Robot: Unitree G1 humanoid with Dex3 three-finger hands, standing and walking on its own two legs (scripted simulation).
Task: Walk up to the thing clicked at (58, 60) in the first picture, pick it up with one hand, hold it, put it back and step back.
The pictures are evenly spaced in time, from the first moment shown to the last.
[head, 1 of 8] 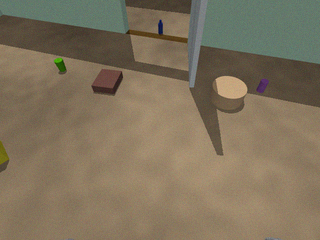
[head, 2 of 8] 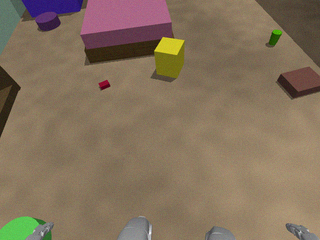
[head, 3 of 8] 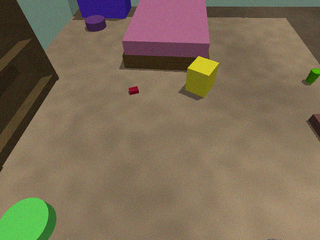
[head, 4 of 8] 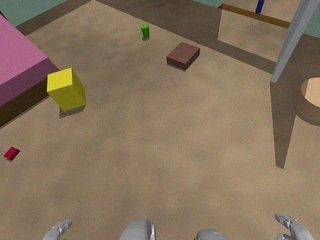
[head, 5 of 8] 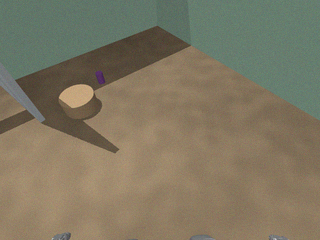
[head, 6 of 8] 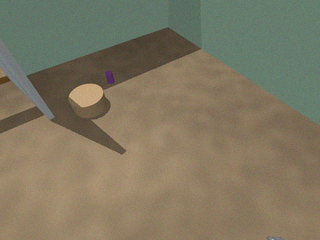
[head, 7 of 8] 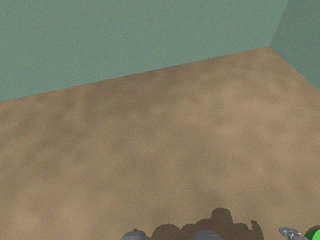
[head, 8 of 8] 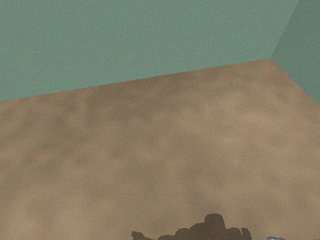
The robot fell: no
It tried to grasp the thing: no
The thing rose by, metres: 0.00
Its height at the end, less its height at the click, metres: +0.00
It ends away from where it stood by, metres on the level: 0.00
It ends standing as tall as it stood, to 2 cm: yes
